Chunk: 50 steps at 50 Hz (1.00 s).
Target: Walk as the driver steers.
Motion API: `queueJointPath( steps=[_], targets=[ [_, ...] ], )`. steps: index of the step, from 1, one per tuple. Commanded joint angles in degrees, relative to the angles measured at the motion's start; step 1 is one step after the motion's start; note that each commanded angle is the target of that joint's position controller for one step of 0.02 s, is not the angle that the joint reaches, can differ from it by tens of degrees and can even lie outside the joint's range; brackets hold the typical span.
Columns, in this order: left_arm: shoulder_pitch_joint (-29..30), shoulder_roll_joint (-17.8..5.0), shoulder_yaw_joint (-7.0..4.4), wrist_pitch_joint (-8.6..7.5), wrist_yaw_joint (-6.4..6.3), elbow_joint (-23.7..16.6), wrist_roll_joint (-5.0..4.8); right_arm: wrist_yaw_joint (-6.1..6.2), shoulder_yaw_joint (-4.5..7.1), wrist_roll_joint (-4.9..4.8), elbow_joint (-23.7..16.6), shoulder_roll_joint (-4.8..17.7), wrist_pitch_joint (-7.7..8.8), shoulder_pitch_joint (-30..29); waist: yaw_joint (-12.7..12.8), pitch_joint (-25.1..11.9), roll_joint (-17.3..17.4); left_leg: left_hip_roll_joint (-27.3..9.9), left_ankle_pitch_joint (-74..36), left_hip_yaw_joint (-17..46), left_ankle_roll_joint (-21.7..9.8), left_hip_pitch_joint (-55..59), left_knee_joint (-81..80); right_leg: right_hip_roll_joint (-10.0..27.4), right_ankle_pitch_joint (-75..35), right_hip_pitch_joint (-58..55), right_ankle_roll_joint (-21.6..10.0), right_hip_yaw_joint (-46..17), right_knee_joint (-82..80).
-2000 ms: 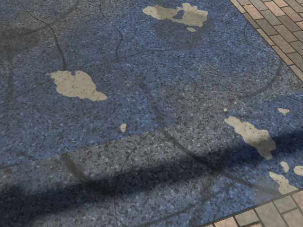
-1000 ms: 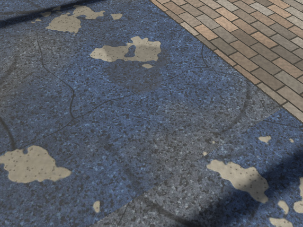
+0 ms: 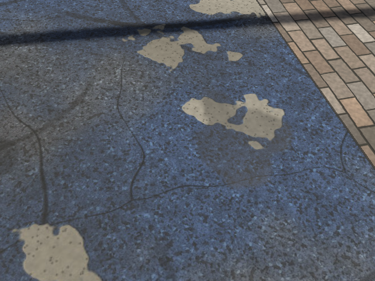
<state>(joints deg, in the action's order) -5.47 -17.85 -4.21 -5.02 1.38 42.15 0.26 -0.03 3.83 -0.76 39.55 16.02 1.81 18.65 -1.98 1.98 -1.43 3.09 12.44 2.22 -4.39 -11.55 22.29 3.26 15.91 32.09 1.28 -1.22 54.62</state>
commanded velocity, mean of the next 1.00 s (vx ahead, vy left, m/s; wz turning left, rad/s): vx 0.48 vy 0.00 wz -0.22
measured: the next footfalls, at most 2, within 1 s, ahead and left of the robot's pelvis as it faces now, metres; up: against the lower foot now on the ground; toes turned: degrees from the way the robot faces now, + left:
right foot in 0.28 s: +0.30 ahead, -0.15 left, +0.00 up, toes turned -2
left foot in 0.78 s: +0.62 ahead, +0.00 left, +0.00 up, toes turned -19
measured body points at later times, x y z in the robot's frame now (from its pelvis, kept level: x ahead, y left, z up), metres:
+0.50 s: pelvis +0.25 -0.08 +0.00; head +0.28 -0.10 +0.45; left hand +0.35 +0.19 -0.11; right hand +0.39 -0.36 -0.10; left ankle +0.31 +0.09 -0.67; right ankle +0.26 -0.15 -0.75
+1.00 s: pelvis +0.54 -0.08 +0.00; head +0.56 -0.08 +0.45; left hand +0.74 +0.14 -0.11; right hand +0.54 -0.37 -0.11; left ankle +0.58 +0.01 -0.75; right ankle +0.50 -0.22 -0.68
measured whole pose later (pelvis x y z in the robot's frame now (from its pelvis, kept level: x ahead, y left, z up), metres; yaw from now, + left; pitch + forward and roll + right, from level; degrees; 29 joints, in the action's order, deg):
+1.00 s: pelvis +0.54 -0.08 +0.00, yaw -18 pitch +1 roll +1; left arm -13.4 -17.4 -2.8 -3.1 0.1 42.1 -0.6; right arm -1.2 3.2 0.0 43.4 14.9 5.7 17.3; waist -1.6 1.3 -2.6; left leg 3.7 9.4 -0.1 -2.9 -11.7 19.9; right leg 2.6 18.8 30.3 -0.6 -3.2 60.2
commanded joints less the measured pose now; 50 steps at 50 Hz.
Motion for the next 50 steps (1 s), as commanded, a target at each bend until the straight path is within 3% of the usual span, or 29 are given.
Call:
queueJointPath(
  steps=[1, 3, 5, 10, 12, 14, 15, 16, 17, 18, 19, 20, 21, 24, 27, 30, 35, 37, 38, 39, 40, 41, 42, 43, 44, 45, 46, 48, 50],
  targets=[
    [4.3, -2.1, 0.02, -0.47, 0.15, -3.7, 0.07, 1.17, 2.61, 0.09, -4.1, 10.1, 1.4, -2.0, 0.1, -3.0, 5.0, -12.3, -12.6, 10.9, -9.4, 4.7, -9.8, -0.2, -9.4, 2.5, 1.8, 0.3, -11.4],
    [6.6, -1.5, 0.55, -0.42, 0.48, -4.1, -0.44, 1.2, 2.6, 0.12, -3.0, 10.3, 1.44, -0.2, -1.5, -1.8, 6.7, -11.9, -9.5, 9.7, -8.4, 3.5, -10.2, -0.8, -14.4, 0.2, 2.2, 0.4, -17.5],
    [8.1, -2.3, 0.58, -0.45, 0.86, -4.4, -1.06, 0.84, 2.54, 0.24, -2.0, 10.5, 1.63, 1.3, -2.7, -0.8, 7.4, -13.1, -6.9, 9.5, -8.0, 4.3, -10.4, -0.7, -16.9, -0.2, 1.7, 0.6, -20.5],
    [9.3, -3.9, 0.48, -0.88, 1.78, -5.7, -1.51, 0.5, 2.71, -0.03, 0.5, 10.7, 1.67, 3.0, -3.0, 2.1, 7.8, -17.5, -9.5, 9.0, -6.9, 11.1, -8.8, -0.3, -11.8, 2.7, -2.9, 0.9, -23.5],
    [5.3, -5.0, -0.09, -0.93, 1.99, -4.9, -1.49, 0.76, 2.88, -0.01, 0.7, 11.3, 1.34, 1.6, -0.3, 0.2, 8.2, -17.2, -21.1, 6.5, -5.3, 12.7, -4.6, -2.0, -9.5, -2.8, -5.2, 2.7, -24.6],
    [-8.0, -8.5, -2.16, -0.67, 1.49, -1.0, -1.2, 1.4, 2.16, 0.61, 0.0, 9.5, 0.89, 0.8, 5.9, -8.9, 4.9, -12.3, -35.1, -0.2, -1.9, 8.1, 13.4, -4.1, -11.7, -22.5, -8.4, 2.6, -25.2],
    [-15.0, -14.1, -3.44, -0.55, 1.17, -0.8, -0.74, 1.69, 0.97, 1.58, -2.7, 6.7, 1.4, 3.9, 6.2, -16.4, -5.8, -6.6, -18.9, -3.9, 2.5, -9.1, 34.1, 8.1, -8.4, -41.1, -15.6, -18.9, -26.4],
    [-17.9, -13.9, -3.23, -0.61, 1.83, 0.3, -1.55, 1.37, 0.03, 1.54, -3.0, 4.1, 2.65, 5.5, 5.6, -19.5, -15.1, 1.2, 19.3, 0.9, 4.9, -25.4, 47.2, 15.2, 5.0, -51.0, -21.9, -43.3, -36.7],
    [-16.3, -9.9, -2.1, -0.63, 1.74, 0.0, -2.06, 0.64, 0.7, -0.31, -3.5, 8.3, 3.72, 0.8, 7.3, -14.3, -9.0, -2.0, 17.8, 5.3, 4.1, -32.5, 52.0, 15.1, 12.9, -49.0, -19.8, -41.9, -39.2],
    [-13.3, -8.5, -1.7, -0.38, 1.39, -0.7, -1.58, 0.2, 0.83, -1.03, -4.5, 9.2, 4.57, -3.8, 7.1, -8.2, -5.1, -4.4, 12.7, 4.5, 3.2, -34.0, 50.8, 13.3, 10.0, -42.4, -18.1, -34.9, -39.7],
    [-11.1, -7.8, -1.38, -0.05, 1.09, -1.4, -1.11, 0.25, 0.72, -0.01, -4.9, 8.8, 5.18, -6.1, 6.0, -5.1, -1.1, -6.3, 9.0, 3.7, 2.9, -32.7, 47.5, 11.2, 4.4, -36.0, -17.1, -29.8, -40.1],
    [-9.5, -6.6, -0.91, 0.1, 0.85, -2.0, -0.71, 0.37, 0.98, 1.11, -5.1, 8.6, 5.31, -6.6, 4.4, -3.3, 0.0, -7.7, 6.1, 3.7, 3.2, -29.9, 43.3, 9.2, -1.4, -31.0, -16.6, -26.2, -41.1],
    [-8.5, -5.9, -0.6, 0.19, 0.55, -2.5, -0.36, 0.36, 1.06, 1.52, -5.2, 8.1, 5.12, -5.9, 3.0, -3.5, -1.4, -8.2, 4.3, 3.7, 3.8, -27.0, 40.8, 7.6, -4.9, -28.1, -16.4, -24.2, -42.1],
    [-8.9, -6.7, -0.89, 0.13, -0.41, -2.5, -0.91, 0.58, 0.75, 1.78, -5.3, 6.5, 4.06, -5.4, 1.8, -2.8, -2.6, -7.9, 2.1, 2.1, 6.1, -25.4, 34.5, 5.9, -12.8, -23.5, -17.3, -19.7, -43.6],
    [-11.3, -8.2, -1.42, 0.39, -1.43, -1.5, -1.37, 0.83, 0.12, 1.81, -6.7, 4.9, 3.89, -11.4, 3.6, -1.2, -1.9, -6.7, -7.5, 1.7, 8.0, -25.3, 23.4, 3.7, -16.7, -21.3, -15.7, -16.1, -43.6],
    [-14.2, -8.4, -1.56, 1.17, -2.09, -0.3, -1.8, 0.18, -0.44, 1.29, -7.7, 3.5, 4.51, -17.5, 5.9, -0.9, -2.8, -4.3, -15.8, 1.1, 8.5, -21.1, 13.0, 1.8, -15.9, -20.0, -13.6, -14.8, -42.0],
    [-18.0, -7.6, -1.45, 2.42, -2.75, 1.2, -1.92, -1.29, 0.01, 0.41, -8.4, 4.9, 5.73, -21.8, 6.9, -1.1, -3.7, -2.8, -15.6, 2.2, 6.9, -18.2, 5.0, 4.6, -14.9, -27.0, -12.4, -20.1, -36.5],
    [-17.7, -7.6, -1.62, 2.73, -2.83, 1.4, -1.54, -1.42, 0.52, 0.4, -7.8, 6.0, 6.07, -19.5, 5.4, -1.2, -5.4, -3.0, -11.5, 1.6, 4.9, -15.2, 4.0, 6.2, -20.2, -29.5, -11.7, -21.3, -33.8],
    [-16.7, -7.4, -1.55, 2.82, -2.68, 1.1, -1.43, -1.16, 1.16, 0.6, -6.8, 7.0, 6.26, -15.5, 3.0, -3.0, -5.7, -2.1, -10.9, 0.1, 3.1, -9.3, 1.8, 5.0, -27.5, -29.6, -10.8, -20.3, -30.0],
    [-16.1, -5.9, -1.0, 2.75, -2.34, 0.6, -1.07, -0.79, 2.05, 1.1, -5.5, 8.8, 6.47, -9.2, -0.2, -8.3, -4.7, -4.2, -12.1, 1.0, 0.5, 1.6, 2.0, 2.2, -31.7, -27.6, -9.3, -18.0, -21.7],
    [-15.8, -3.7, 0.03, 2.57, -2.28, -0.9, 0.08, -0.33, 2.76, 1.76, -4.6, 11.8, 6.32, 0.3, -4.1, -17.3, 0.9, -13.3, -11.9, 11.1, -3.7, 17.3, 4.5, -1.4, -21.5, -19.6, -7.5, -14.2, -6.3],
    [-25.6, 0.7, 1.33, 1.86, -2.03, -0.6, -1.48, -0.94, 3.84, 1.5, -1.4, 15.3, 5.59, 4.7, -0.1, -23.0, 19.8, -25.2, -1.8, 36.7, -13.7, 35.0, 0.6, -10.1, 13.8, 1.6, -3.4, -8.8, 12.0],
    [-23.7, -4.7, 0.69, 1.52, -2.09, 0.3, -2.3, -1.29, 2.69, 0.01, -1.4, 9.8, 5.39, 4.9, -1.9, -18.6, 14.0, -25.4, 11.5, 42.4, -12.6, 32.3, -3.9, -6.5, 16.5, 9.1, -3.3, -10.8, 18.0],
    [-16.0, -7.5, -0.13, 1.4, -1.97, -1.0, -2.44, -1.1, 1.85, -0.04, -1.7, 7.0, 5.19, 1.6, -3.1, -9.9, 8.0, -22.8, 11.5, 33.8, -10.2, 24.8, -5.2, -4.4, 11.4, 11.1, -3.3, -10.0, 19.1],
    [-11.6, -6.9, 0.02, 1.24, -2.03, -2.3, -1.78, -1.13, 1.39, 0.63, -1.9, 6.5, 4.82, -1.4, -2.0, -5.3, 3.5, -20.3, 5.6, 27.4, -8.9, 17.5, -6.5, -2.3, 7.5, 10.2, -3.1, -7.5, 17.4],
    [-9.2, -6.3, -0.06, 0.93, -1.81, -3.1, -0.91, -1.17, 1.04, 0.92, -1.5, 5.7, 4.6, -3.1, -0.9, -2.0, 3.1, -18.4, -0.6, 23.3, -9.0, 12.2, -8.0, -0.7, 4.9, 9.7, -2.8, -6.5, 14.1],
    [-9.5, -5.5, -0.08, 0.86, -1.51, -3.3, -0.76, -1.11, 0.69, 1.43, -1.3, 5.1, 4.68, -3.9, 0.7, -1.8, 5.0, -16.7, -4.9, 20.1, -8.5, 9.0, -9.2, 1.0, 3.2, 7.0, -2.6, -6.0, 11.5],
    [-10.7, -3.3, 0.44, 1.09, -1.2, -3.0, -0.95, -1.19, 0.61, 0.93, -0.5, 4.8, 4.84, -3.9, 1.8, -2.3, 7.0, -15.1, -9.7, 15.9, -8.8, 6.3, -11.1, 1.8, 2.7, 4.5, -1.9, -4.2, 7.0],
    [-7.8, -1.8, 1.16, 1.2, -1.05, -4.1, -0.42, -1.0, 1.08, 0.26, 0.5, 6.8, 4.89, -3.2, 1.5, -1.3, 6.7, -15.3, -12.7, 13.0, -9.7, 4.2, -13.1, 2.5, 0.8, 5.0, -0.9, -2.7, 0.7]
  ],
)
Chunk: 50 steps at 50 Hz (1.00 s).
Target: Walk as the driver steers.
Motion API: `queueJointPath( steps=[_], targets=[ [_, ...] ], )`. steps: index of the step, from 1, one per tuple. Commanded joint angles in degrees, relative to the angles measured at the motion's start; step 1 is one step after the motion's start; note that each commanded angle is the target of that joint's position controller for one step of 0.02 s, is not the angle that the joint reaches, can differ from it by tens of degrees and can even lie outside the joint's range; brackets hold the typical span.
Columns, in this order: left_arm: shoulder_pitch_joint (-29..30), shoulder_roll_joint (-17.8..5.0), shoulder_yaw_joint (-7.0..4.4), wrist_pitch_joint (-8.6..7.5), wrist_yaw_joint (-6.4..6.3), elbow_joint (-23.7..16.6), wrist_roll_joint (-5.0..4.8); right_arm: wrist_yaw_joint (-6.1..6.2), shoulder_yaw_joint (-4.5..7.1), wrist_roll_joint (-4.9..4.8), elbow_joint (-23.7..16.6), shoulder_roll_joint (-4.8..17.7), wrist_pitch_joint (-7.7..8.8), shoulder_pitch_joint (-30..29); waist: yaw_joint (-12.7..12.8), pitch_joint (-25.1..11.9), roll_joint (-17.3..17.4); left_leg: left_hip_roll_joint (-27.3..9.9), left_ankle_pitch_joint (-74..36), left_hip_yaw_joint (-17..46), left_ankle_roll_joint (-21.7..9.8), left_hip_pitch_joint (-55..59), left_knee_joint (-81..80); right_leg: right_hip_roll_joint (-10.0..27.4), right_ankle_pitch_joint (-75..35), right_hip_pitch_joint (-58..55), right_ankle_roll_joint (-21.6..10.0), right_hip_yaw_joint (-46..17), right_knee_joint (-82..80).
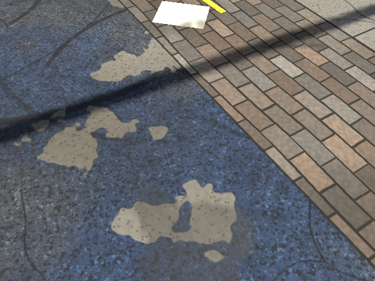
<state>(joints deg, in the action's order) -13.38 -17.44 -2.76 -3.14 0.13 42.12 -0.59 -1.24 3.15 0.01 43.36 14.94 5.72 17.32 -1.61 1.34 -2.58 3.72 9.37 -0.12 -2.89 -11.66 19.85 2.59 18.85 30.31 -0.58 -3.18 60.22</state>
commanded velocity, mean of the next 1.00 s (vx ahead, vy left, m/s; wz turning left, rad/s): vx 0.50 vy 0.00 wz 0.32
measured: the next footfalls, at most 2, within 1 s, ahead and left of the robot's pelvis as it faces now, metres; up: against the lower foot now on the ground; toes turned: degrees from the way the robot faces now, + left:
right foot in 0.28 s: +0.31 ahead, -0.16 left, +0.00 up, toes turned +1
left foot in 0.80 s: +0.55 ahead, +0.13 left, +0.00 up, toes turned +21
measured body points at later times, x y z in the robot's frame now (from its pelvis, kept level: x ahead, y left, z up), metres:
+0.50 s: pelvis +0.26 -0.07 +0.00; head +0.28 -0.07 +0.45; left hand +0.32 +0.22 -0.11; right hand +0.40 -0.34 -0.12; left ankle +0.28 +0.10 -0.66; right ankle +0.27 -0.16 -0.74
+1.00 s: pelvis +0.52 +0.05 +0.00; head +0.55 +0.07 +0.44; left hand +0.54 +0.36 -0.11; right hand +0.72 -0.17 -0.10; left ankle +0.52 +0.12 -0.74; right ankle +0.59 -0.12 -0.66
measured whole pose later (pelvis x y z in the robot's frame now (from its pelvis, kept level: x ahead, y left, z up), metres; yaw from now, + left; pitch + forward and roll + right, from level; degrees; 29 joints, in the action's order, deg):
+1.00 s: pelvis +0.52 +0.05 +0.00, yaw +24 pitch +1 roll +0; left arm -9.4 -17.8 -3.3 -5.9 0.3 43.4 0.0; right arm -1.4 3.7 -0.3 39.7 16.3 2.6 15.7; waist -1.0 3.6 -1.3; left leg 5.8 9.4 1.1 -5.9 -15.1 23.8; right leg 5.6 18.1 31.0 1.0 -2.9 63.1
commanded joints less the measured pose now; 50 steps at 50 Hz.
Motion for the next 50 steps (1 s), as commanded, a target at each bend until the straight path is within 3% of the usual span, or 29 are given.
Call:
queueJointPath(
  steps=[1, 5, 9, 11, 12, 13, 14, 15, 16, 17, 19, 21, 23, 26, 30, 35, 38, 39, 40, 41, 42, 43, 44, 45, 46, 47, 50],
  targets=[
    [2.0, -1.6, 0.07, -0.79, 0.3, -4.7, 0.62, 0.38, 2.02, -0.6, -2.9, 8.9, 0.83, -1.7, 0.7, -0.3, 7.3, -15.7, -10.3, 13.8, -11.2, 3.7, -11.3, 3.4, -5.1, 6.5, 1.3, -0.3, -8.6],
    [9.2, -1.2, 0.65, -1.46, 0.98, -6.0, 0.28, 0.67, 2.28, -1.07, -1.2, 10.8, 0.08, 0.7, -1.9, 0.4, 6.5, -13.6, -10.9, 7.9, -9.1, 2.3, -11.7, 1.7, -18.5, 1.4, 1.6, 1.6, -22.7],
    [15.0, -2.5, 0.25, -1.94, 1.72, -8.3, -0.26, 0.73, 2.29, -1.67, 1.4, 11.4, -0.84, 4.9, -3.1, 1.6, 6.7, -16.1, -10.9, 9.0, -7.8, 6.5, -9.3, 0.4, -19.4, -0.2, 0.2, 1.4, -28.6],
    [14.3, -3.8, -0.33, -2.38, 2.0, -8.6, -0.25, 1.04, 2.47, -1.72, 2.1, 12.2, -1.6, 5.4, -1.5, 1.3, 7.1, -17.3, -12.8, 10.7, -6.7, 8.7, -6.5, -0.4, -15.9, -2.9, -1.0, 1.2, -31.2],
    [11.3, -4.7, -0.89, -2.6, 1.94, -7.9, -0.17, 1.21, 2.56, -1.74, 2.1, 12.7, -1.95, 4.6, 0.8, 0.0, 7.2, -16.7, -16.9, 10.5, -5.9, 8.5, -3.2, -1.2, -15.2, -7.9, -1.8, 2.1, -33.1],
    [4.9, -6.8, -2.07, -2.66, 1.53, -5.9, 0.08, 1.32, 2.19, -1.56, 2.0, 12.0, -2.09, 4.4, 4.0, -3.9, 6.4, -14.2, -22.5, 8.8, -4.5, 6.7, 3.9, -2.0, -15.0, -17.7, -3.1, 2.9, -34.5],
    [-4.4, -10.0, -3.31, -2.61, 0.89, -4.3, 0.83, 1.3, 1.05, -0.69, 1.0, 9.3, -1.91, 3.7, 8.4, -11.1, 4.2, -11.1, -16.7, 6.5, -2.4, -1.0, 17.2, 4.1, -16.0, -32.6, -5.9, -2.2, -32.3],
    [-10.6, -15.4, -4.7, -1.85, 0.43, -3.4, 1.68, 1.33, -0.8, -0.54, -0.5, 3.3, -1.07, 9.5, 8.0, -20.3, -9.0, -3.0, 6.1, 0.8, 2.1, -22.2, 38.9, 19.0, -8.5, -53.8, -13.3, -23.8, -33.9],
    [-12.1, -11.6, -3.73, -1.42, 0.6, -2.9, 1.22, 1.41, -0.34, -1.51, 0.1, 5.8, -0.46, 9.5, 8.8, -22.1, -11.5, -2.5, 24.3, 6.9, 2.4, -29.0, 48.3, 21.6, -0.1, -52.3, -15.1, -35.9, -40.5],
    [-9.0, -8.5, -2.69, -1.38, 0.61, -2.6, 0.68, 1.31, 1.12, -2.72, -0.7, 10.1, -0.49, 5.3, 8.4, -13.3, -7.0, -5.3, 20.6, 8.0, 2.1, -32.8, 52.0, 19.6, 3.6, -45.3, -12.8, -28.9, -42.2],
    [-1.7, -4.8, -1.55, -1.69, 0.9, -2.7, 0.77, 1.51, 1.32, -1.89, -1.7, 9.4, -1.2, 1.0, 5.1, -4.6, -3.8, -9.2, 12.3, 5.8, 2.2, -30.8, 48.7, 15.2, -1.8, -31.8, -10.7, -17.1, -46.1],
    [2.0, -3.2, -1.37, -2.63, 1.07, -2.3, 1.35, 1.5, 1.42, -1.75, -0.9, 7.2, -2.75, 2.7, 2.0, -1.9, -5.2, -11.2, 7.6, 6.1, 2.7, -25.0, 46.3, 12.6, -8.1, -23.7, -9.9, -9.4, -50.1],
    [2.8, -3.7, -1.84, -3.56, 0.98, -1.2, 1.43, 1.53, 1.29, -1.68, -1.1, 5.6, -3.81, 2.4, 0.9, -0.7, -3.4, -11.4, 4.3, 6.2, 3.4, -24.8, 45.2, 12.4, -14.3, -21.3, -10.5, -4.2, -52.3],
    [1.8, -5.0, -2.45, -3.91, 0.43, 0.6, 1.59, 1.41, 1.28, -1.29, -2.7, 5.1, -4.04, -1.1, 1.3, 0.7, -1.1, -11.5, -3.1, 7.1, 3.9, -28.1, 38.5, 12.2, -20.1, -22.9, -10.6, 1.6, -53.3],
    [0.0, -7.0, -2.97, -3.2, -0.32, 2.0, 1.17, -0.18, 0.47, -1.24, -4.9, 3.6, -3.41, -8.3, 3.9, 2.6, 0.3, -10.7, -12.3, 3.0, 3.2, -26.3, 25.2, 11.3, -22.1, -24.9, -9.3, 8.6, -54.0],
    [-4.4, -9.3, -3.84, -1.25, -0.54, 4.5, -0.19, -1.85, 0.18, -1.31, -9.3, 3.7, -3.5, -16.1, 6.2, 5.0, 1.0, -9.5, -8.0, -0.6, 0.5, -28.7, 17.3, 14.1, -26.9, -34.4, -8.1, 12.0, -50.8],
    [-3.7, -11.5, -4.48, 0.05, -1.01, 4.4, -0.8, -2.31, 1.4, -1.19, -10.4, 6.1, -3.89, -13.6, 3.0, 1.0, -1.7, -4.8, 0.4, -5.2, -2.6, -20.8, 16.4, 14.2, -51.6, -37.6, -6.2, 14.6, -40.6],
    [-3.2, -12.1, -4.62, 0.55, -1.24, 4.2, -0.93, -2.17, 2.51, -1.26, -9.4, 8.0, -4.09, -8.4, -0.3, -2.4, -2.2, -2.3, 2.3, -6.6, -4.0, -13.7, 16.0, 13.5, -58.9, -36.8, -5.5, 15.6, -32.4],
    [-2.4, -11.5, -4.29, 0.8, -1.48, 3.9, -1.09, -1.52, 4.33, -1.43, -7.1, 10.9, -4.27, 0.8, -5.4, -7.3, -1.0, 0.1, -0.9, -6.5, -6.2, 0.0, 12.2, 11.3, -57.4, -31.4, -3.6, 17.0, -20.2],
    [-3.8, -8.5, -3.06, 0.31, -1.54, 2.8, 0.5, -0.18, 6.21, -1.65, -5.3, 16.0, -5.01, 9.0, -8.0, -12.5, 6.6, -7.6, -1.8, 6.7, -9.8, 17.7, 11.0, 8.5, -35.7, -16.3, -0.9, 17.0, -2.2],
    [-8.2, -1.0, -0.69, -1.42, -0.66, -0.4, 1.89, -0.14, 6.34, -1.8, -6.4, 20.6, -4.31, 5.6, -0.5, -17.4, 18.3, -20.6, 9.5, 39.9, -20.3, 33.0, 3.9, -4.1, 14.9, 7.9, 2.2, 9.1, 15.4],
    [-1.4, -6.3, -1.49, -3.47, 0.16, -1.0, -0.28, -0.55, 4.84, -1.45, -7.7, 15.4, -3.39, 6.9, -5.3, -20.6, 10.5, -22.6, 13.6, 46.0, -20.1, 34.0, -2.5, -3.0, 15.1, 13.7, 1.2, -2.0, 19.6],
    [3.2, -8.1, -2.0, -4.52, 0.54, -2.8, -2.04, -0.71, 4.03, -0.98, -7.1, 12.9, -2.6, 5.1, -5.2, -12.5, 8.3, -21.1, 8.8, 37.6, -17.5, 28.2, -3.5, -0.6, 9.3, 17.3, -0.1, -1.7, 17.6],
    [3.5, -7.2, -1.74, -5.05, 0.2, -2.6, -1.27, -0.67, 3.63, -1.15, -7.2, 11.7, -2.24, 1.9, -2.5, -8.0, 3.9, -18.4, 2.6, 30.8, -15.6, 20.1, -3.3, 1.8, 4.5, 15.0, -0.5, -1.5, 12.7],
    [3.1, -7.4, -2.05, -5.01, -0.17, -1.9, 0.25, -0.49, 3.15, -0.91, -7.9, 10.0, -2.22, -1.7, -0.3, -5.3, 3.1, -16.2, -3.7, 25.8, -14.3, 13.0, -3.8, 3.4, 1.7, 11.3, 0.0, -1.5, 7.9],
    [1.3, -7.6, -2.31, -4.32, -0.05, -1.3, 0.56, -0.17, 2.51, -0.09, -8.8, 8.4, -2.15, -3.9, 1.7, -4.9, 4.5, -15.1, -8.4, 22.6, -13.9, 8.6, -5.0, 4.7, -0.6, 7.4, 0.5, -1.8, 5.9],
    [-0.6, -5.3, -1.88, -2.39, 0.13, -0.3, 1.1, 0.45, 2.22, -0.08, -8.0, 8.3, -1.53, -4.2, 3.0, -4.1, 4.7, -13.8, -18.0, 15.9, -14.2, 2.4, -7.6, 4.9, -4.9, 4.2, 3.0, 0.3, 0.1]
  ],
)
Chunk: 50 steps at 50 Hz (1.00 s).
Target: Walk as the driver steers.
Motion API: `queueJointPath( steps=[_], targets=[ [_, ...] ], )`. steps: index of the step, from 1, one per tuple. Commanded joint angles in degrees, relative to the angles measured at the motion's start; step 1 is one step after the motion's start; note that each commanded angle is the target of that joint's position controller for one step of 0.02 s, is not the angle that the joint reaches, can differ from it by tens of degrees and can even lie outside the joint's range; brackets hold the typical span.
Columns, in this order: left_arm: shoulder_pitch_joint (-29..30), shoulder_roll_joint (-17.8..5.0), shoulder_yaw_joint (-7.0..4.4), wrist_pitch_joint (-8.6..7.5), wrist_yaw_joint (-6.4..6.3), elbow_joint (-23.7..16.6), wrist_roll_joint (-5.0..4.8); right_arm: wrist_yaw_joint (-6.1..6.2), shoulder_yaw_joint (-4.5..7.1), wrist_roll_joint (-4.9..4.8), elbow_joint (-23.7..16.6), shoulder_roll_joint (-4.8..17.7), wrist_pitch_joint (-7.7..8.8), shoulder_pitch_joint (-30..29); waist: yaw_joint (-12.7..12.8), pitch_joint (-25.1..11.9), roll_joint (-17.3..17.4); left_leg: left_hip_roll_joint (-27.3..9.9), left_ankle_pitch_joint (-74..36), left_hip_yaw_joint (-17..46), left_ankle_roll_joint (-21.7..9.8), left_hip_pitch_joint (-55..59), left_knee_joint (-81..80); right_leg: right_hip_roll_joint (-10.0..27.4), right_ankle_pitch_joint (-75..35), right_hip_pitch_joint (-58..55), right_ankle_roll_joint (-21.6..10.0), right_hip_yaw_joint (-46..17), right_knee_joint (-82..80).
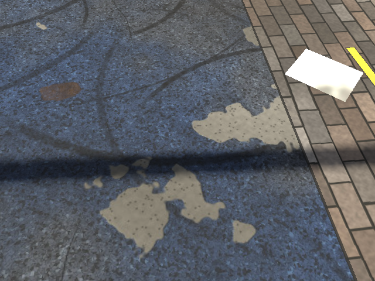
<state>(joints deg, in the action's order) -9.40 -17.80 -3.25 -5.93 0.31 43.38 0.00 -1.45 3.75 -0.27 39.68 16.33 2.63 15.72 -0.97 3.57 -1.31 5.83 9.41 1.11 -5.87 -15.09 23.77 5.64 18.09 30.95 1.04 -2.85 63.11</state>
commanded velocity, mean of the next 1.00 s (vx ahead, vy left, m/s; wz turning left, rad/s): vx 0.50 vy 0.00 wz -0.27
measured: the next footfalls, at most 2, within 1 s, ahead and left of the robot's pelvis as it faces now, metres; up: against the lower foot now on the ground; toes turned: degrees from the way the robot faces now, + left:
right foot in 0.34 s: +0.38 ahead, -0.16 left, +0.00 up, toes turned -6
left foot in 0.84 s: +0.69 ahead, -0.03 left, +0.00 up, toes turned -22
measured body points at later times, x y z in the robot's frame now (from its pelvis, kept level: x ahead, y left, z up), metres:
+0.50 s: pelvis +0.30 -0.09 -0.01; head +0.33 -0.10 +0.44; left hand +0.45 +0.17 -0.11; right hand +0.37 -0.37 -0.12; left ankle +0.25 +0.07 -0.65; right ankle +0.34 -0.16 -0.74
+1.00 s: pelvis +0.59 -0.10 +0.00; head +0.62 -0.09 +0.45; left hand +0.78 +0.13 -0.12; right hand +0.61 -0.39 -0.10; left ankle +0.66 -0.02 -0.74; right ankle +0.50 -0.20 -0.66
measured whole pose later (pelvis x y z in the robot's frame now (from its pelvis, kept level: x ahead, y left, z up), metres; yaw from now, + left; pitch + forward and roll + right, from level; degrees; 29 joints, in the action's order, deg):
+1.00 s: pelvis +0.59 -0.10 +0.00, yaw -21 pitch +1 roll +1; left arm -16.9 -17.1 -2.6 -2.8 0.0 42.5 -0.6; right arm -1.3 2.6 0.4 42.8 15.2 5.7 14.2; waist -0.4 0.7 -2.4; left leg 3.2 9.8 -0.1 -2.7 -15.6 24.2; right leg 0.2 20.6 26.4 -1.3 -3.3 64.0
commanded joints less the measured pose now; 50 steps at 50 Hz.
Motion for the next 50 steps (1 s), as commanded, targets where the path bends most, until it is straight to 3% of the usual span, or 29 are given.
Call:
queueJointPath(
  steps=[1, 5, 7, 12, 15, 16, 17, 18, 19, 20, 21, 22, 23, 24, 26, 28, 31, 34, 37, 39, 40, 41, 42, 43, 44, 45, 46, 47, 50],
  targets=[
    [-3.2, -4.1, -1.04, 0.76, -0.06, -1.8, 0.47, 0.95, 1.69, 0.26, -3.6, 7.5, 1.74, -1.8, 1.9, -5.4, 3.8, -15.4, -19.4, 12.4, -10.7, 5.0, -12.4, 2.0, -7.2, 4.3, 2.1, 0.6, -5.7],
    [3.6, -2.5, -0.03, 0.65, 0.55, -3.0, -0.35, 1.53, 1.42, 0.33, -1.3, 8.0, 1.93, 0.3, -1.5, -2.8, 4.9, -12.8, -15.6, 5.0, -6.8, 4.9, -14.0, 1.2, -23.4, 3.5, 1.7, 1.9, -21.1],
    [6.8, -2.1, 0.31, 0.42, 1.1, -3.8, -0.93, 1.47, 1.46, 0.39, 0.1, 8.8, 2.19, 1.9, -3.2, -1.4, 4.9, -14.0, -11.0, 4.2, -6.2, 6.1, -15.3, 0.2, -28.2, 2.6, 0.8, 2.5, -26.0],
    [10.6, -3.0, 0.25, 0.24, 2.83, -6.2, -1.38, 1.53, 1.91, 0.17, 3.5, 9.4, 1.52, 4.0, -4.1, 1.2, 4.0, -19.2, -15.1, 2.7, -5.2, 18.5, -12.5, -1.5, -21.6, 8.9, -2.9, 1.3, -31.3],
    [6.1, -4.6, -0.5, 0.44, 3.47, -6.2, -0.91, 2.28, 2.37, 0.1, 3.5, 10.7, 0.54, 2.1, -1.0, -2.6, 5.8, -19.5, -36.9, 0.1, -2.9, 22.4, -4.4, -5.0, -13.4, 2.6, -5.7, 4.3, -31.6],
    [0.9, -6.2, -1.5, 0.69, 3.26, -5.1, -0.72, 2.61, 2.43, 0.18, 3.2, 11.1, 0.03, 1.2, 1.9, -6.4, 6.1, -18.3, -46.9, -1.6, -1.8, 22.1, 3.2, -7.4, -12.1, -4.7, -7.0, 6.4, -31.8],
    [-7.0, -8.8, -2.94, 0.91, 2.78, -3.3, -0.65, 3.1, 2.04, 0.25, 2.6, 10.5, -0.4, 0.5, 6.1, -11.1, 4.6, -15.7, -48.3, -4.2, 0.2, 17.3, 15.0, -8.6, -14.9, -16.8, -8.8, 6.0, -33.2],
    [-14.7, -14.1, -4.37, 1.34, 2.12, -2.7, -0.75, 3.49, 0.87, 1.74, 1.0, 7.9, 0.13, 3.8, 7.2, -18.3, -4.2, -11.9, -28.1, -6.1, 3.1, 1.7, 34.4, 2.5, -18.3, -35.5, -14.3, -10.4, -31.6],
    [-15.7, -14.8, -4.19, 1.04, 2.47, -2.4, -1.39, 2.2, -1.05, 2.07, 0.4, 2.0, 1.75, 9.2, 3.3, -24.0, -15.2, -0.2, 22.2, -0.2, 6.2, -20.7, 50.3, 12.7, -4.5, -52.1, -23.8, -40.2, -39.9],
    [-16.7, -9.4, -2.98, 1.17, 2.24, -2.5, -1.69, 1.16, -0.28, 0.0, 0.4, 7.2, 3.43, 3.5, 7.3, -22.4, -8.4, -3.3, 21.9, 6.7, 5.1, -27.0, 54.1, 11.8, 4.6, -52.6, -21.4, -41.5, -44.8],
    [-13.1, -8.3, -2.62, 1.29, 1.84, -3.3, -1.23, 0.62, 0.06, -1.6, -1.8, 8.7, 4.5, -2.4, 7.3, -14.2, -5.1, -5.8, 16.5, 5.9, 4.2, -30.3, 52.5, 10.4, 3.2, -45.6, -19.2, -34.2, -46.2],
    [-9.9, -8.0, -2.42, 1.43, 1.65, -4.2, -0.85, 0.78, -0.15, -0.83, -2.4, 8.2, 5.12, -5.1, 5.9, -9.6, 0.7, -8.0, 12.8, 5.1, 4.0, -29.0, 48.4, 8.5, -2.1, -37.5, -18.2, -29.2, -47.0],
    [-7.3, -7.1, -2.1, 1.53, 1.45, -5.0, -0.53, 1.08, 0.2, 0.46, -2.6, 8.3, 5.2, -5.7, 3.8, -6.7, 2.1, -9.5, 10.4, 4.9, 4.6, -26.0, 43.7, 6.8, -8.5, -30.9, -17.8, -25.5, -48.0],
    [-5.9, -6.4, -1.74, 1.56, 1.22, -5.8, 0.03, 1.16, 0.4, 0.96, -2.7, 8.1, 4.81, -4.7, 1.9, -6.3, 0.5, -10.3, 9.1, 5.1, 5.2, -22.6, 41.4, 5.2, -13.3, -26.9, -17.8, -23.2, -49.1],
    [-4.9, -6.3, -1.79, 1.67, 0.75, -6.3, -0.34, 1.38, 0.31, 1.28, -2.5, 7.0, 3.84, -2.6, 0.3, -5.7, -1.3, -10.8, 8.5, 4.1, 7.0, -20.6, 36.9, 3.8, -19.0, -22.6, -18.2, -19.6, -50.4],
    [-5.8, -7.7, -2.19, 1.69, 0.04, -6.0, -0.61, 1.74, -0.1, 1.47, -3.2, 5.8, 3.08, -4.4, 0.6, -4.3, -1.3, -10.3, 4.7, 2.6, 9.1, -20.5, 30.9, 2.4, -22.8, -18.7, -18.0, -16.1, -51.0],
    [-7.9, -8.7, -2.63, 2.25, -0.85, -5.1, -1.14, 1.74, -0.84, 1.4, -4.6, 4.0, 3.18, -10.9, 3.0, -3.4, -2.1, -8.3, -7.9, 2.0, 10.4, -17.1, 17.5, -1.2, -20.8, -15.4, -15.0, -12.2, -50.4],
    [-11.0, -8.3, -2.51, 2.85, -1.24, -3.7, -1.34, 0.97, -1.07, 0.52, -5.2, 3.6, 3.87, -15.5, 5.4, -3.8, -3.2, -6.3, -16.4, 1.5, 10.3, -12.6, 9.2, -1.0, -16.8, -16.0, -13.3, -12.6, -49.3],
    [-13.5, -7.2, -2.19, 3.23, -1.29, -2.2, -1.33, 0.19, -0.58, 0.25, -5.8, 4.9, 4.58, -17.5, 6.0, -3.5, -3.7, -6.5, -14.4, 2.7, 8.4, -13.4, 4.8, 1.9, -15.6, -22.9, -12.6, -16.1, -45.5],
    [-13.3, -7.7, -2.39, 3.54, -1.29, -1.8, -0.98, 0.03, -0.05, 0.21, -5.7, 6.1, 4.95, -16.3, 4.9, -3.1, -5.0, -6.5, -9.3, 2.5, 6.3, -12.6, 3.5, 3.8, -19.2, -26.7, -11.9, -18.3, -42.9],
    [-12.6, -7.7, -2.44, 3.73, -1.21, -1.9, -0.91, 0.16, 0.33, 0.27, -5.1, 6.7, 5.14, -13.8, 3.3, -3.6, -5.6, -6.0, -7.6, 1.5, 5.0, -9.4, 2.0, 3.7, -23.7, -27.4, -11.3, -18.3, -40.5],
    [-11.8, -6.7, -2.06, 3.75, -1.07, -2.2, -0.8, 0.49, 1.2, 0.62, -3.8, 8.1, 5.36, -8.6, 0.6, -6.7, -5.0, -6.0, -8.0, 0.8, 3.0, -1.5, 0.4, 1.2, -30.6, -27.1, -10.0, -16.6, -34.8],
    [-11.1, -4.7, -1.11, 3.62, -0.91, -3.2, -0.18, 0.83, 1.98, 1.36, -2.8, 10.5, 5.53, -0.3, -3.4, -14.4, -2.3, -12.6, -9.0, 7.0, -0.8, 12.4, 3.1, -1.6, -27.6, -21.7, -8.2, -13.7, -22.2],
    [-18.5, -1.3, 0.02, 2.89, -0.87, -3.5, -1.06, 0.84, 3.57, 1.67, -0.8, 15.5, 4.84, 7.2, -2.8, -23.0, 11.3, -24.0, -0.8, 28.5, -10.1, 33.8, 2.3, -10.1, -9.9, -2.3, -3.5, -6.6, -1.9],
    [-18.9, -2.8, 0.18, 2.34, -0.84, -3.3, -1.33, 0.16, 2.98, -0.11, 0.9, 12.2, 4.39, 9.7, -3.4, -22.2, 17.2, -28.2, 11.6, 43.1, -11.9, 35.7, -5.3, -10.7, 14.6, 8.4, -2.6, -7.2, 6.8],
    [-13.1, -7.1, -0.91, 2.14, -0.67, -3.9, -1.89, 0.23, 1.89, -0.79, 0.6, 8.7, 4.18, 6.8, -4.3, -13.3, 10.3, -26.6, 18.3, 38.1, -9.5, 29.0, -6.7, -7.5, 11.4, 12.9, -2.9, -8.4, 10.4],
    [-8.2, -7.2, -0.89, 2.08, -0.63, -5.1, -1.63, 0.35, 1.32, -0.17, -0.1, 7.4, 3.73, 3.1, -3.6, -7.9, 5.8, -24.3, 15.4, 30.9, -7.7, 21.6, -7.8, -5.0, 6.9, 12.9, -3.0, -5.7, 9.5],
    [-5.2, -6.5, -0.9, 1.86, -0.46, -5.9, -0.77, 0.29, 0.8, 0.32, 0.0, 6.3, 3.45, 0.9, -2.5, -3.6, 4.0, -21.9, 9.7, 25.9, -7.4, 15.2, -9.7, -3.3, 3.7, 12.5, -2.9, -4.1, 5.8],
    [-7.1, -3.8, -0.78, 2.22, -0.27, -5.2, -0.28, 0.19, 0.03, 0.84, 0.3, 4.8, 3.77, -2.0, 1.0, -2.9, 7.0, -18.0, -14.8, 16.1, -6.8, 7.2, -11.4, -1.1, 0.6, 5.3, -1.4, -1.9, -1.3]
  ],
)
